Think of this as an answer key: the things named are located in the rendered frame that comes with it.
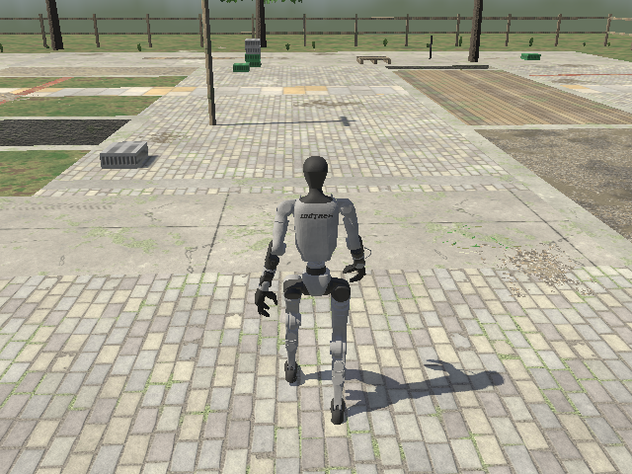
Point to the right robot upper arm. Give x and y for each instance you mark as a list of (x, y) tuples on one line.
[(347, 209)]

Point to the left robot hand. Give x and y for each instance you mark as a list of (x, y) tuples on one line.
[(260, 298)]

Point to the robot left forearm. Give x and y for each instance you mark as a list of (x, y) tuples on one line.
[(269, 270)]

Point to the left robot upper arm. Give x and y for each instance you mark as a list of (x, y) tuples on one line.
[(283, 210)]

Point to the right robot foot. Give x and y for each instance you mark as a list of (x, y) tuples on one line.
[(337, 415)]

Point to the left robot thigh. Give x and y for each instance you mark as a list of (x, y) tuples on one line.
[(292, 291)]

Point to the robot right forearm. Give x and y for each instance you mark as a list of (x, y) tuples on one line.
[(358, 256)]

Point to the right robot hand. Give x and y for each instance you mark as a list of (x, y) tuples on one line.
[(352, 268)]

